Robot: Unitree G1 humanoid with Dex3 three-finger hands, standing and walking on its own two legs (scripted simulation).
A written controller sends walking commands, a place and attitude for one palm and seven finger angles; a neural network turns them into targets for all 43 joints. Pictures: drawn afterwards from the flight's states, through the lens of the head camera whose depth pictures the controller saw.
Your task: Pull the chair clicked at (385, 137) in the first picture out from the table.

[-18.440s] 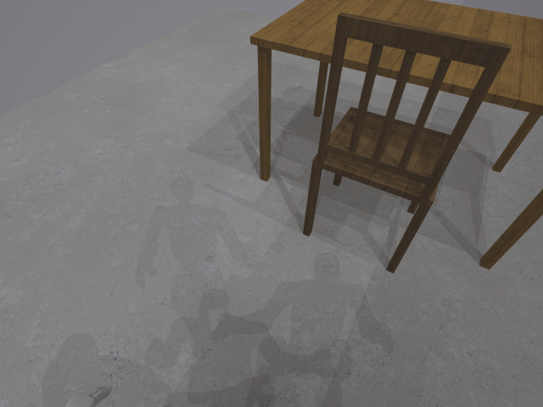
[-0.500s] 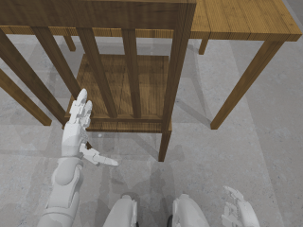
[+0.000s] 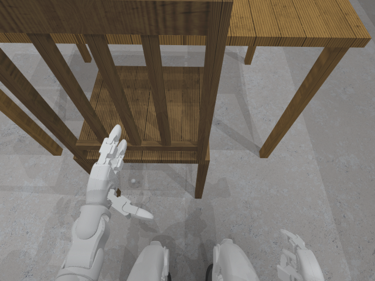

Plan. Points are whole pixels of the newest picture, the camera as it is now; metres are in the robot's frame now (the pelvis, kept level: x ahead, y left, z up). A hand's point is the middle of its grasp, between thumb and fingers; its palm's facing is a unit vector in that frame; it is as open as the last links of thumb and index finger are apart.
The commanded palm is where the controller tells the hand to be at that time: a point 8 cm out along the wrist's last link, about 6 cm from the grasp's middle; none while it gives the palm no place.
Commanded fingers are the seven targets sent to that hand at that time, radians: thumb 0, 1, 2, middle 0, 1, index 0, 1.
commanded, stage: aim the fingers beside a spindle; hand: left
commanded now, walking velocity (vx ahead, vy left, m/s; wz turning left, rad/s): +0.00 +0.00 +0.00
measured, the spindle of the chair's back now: (121, 104) +0.47 +0.16 +0.06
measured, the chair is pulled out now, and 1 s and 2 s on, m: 0.00 0.00 0.00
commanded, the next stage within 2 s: push the fingers through the gap in 1.72 s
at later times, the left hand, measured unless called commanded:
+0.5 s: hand (121, 168) +0.33 +0.14 +0.03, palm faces -0.01 -1.00 -0.06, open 16.9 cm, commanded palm +0.31 +0.19 +0.02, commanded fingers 0.00 -0.50 0.30 -0.06 -0.08 -0.06 -0.08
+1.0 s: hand (129, 181) +0.31 +0.13 +0.01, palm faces -0.08 -1.00 -0.01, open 16.9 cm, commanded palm +0.30 +0.19 +0.02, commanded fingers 0.00 -0.50 0.30 -0.06 -0.08 -0.06 -0.08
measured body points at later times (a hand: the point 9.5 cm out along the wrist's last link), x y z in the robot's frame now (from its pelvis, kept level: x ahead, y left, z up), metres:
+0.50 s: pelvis +0.00 +0.00 +0.00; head +0.10 +0.00 +0.44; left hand +0.33 +0.19 +0.04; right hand +0.16 -0.24 -0.11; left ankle +0.02 +0.11 -0.63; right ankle +0.04 -0.10 -0.63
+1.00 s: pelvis +0.00 +0.01 +0.00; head +0.11 +0.02 +0.43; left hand +0.31 +0.18 +0.01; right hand +0.16 -0.23 -0.10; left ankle +0.01 +0.11 -0.63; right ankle +0.04 -0.10 -0.63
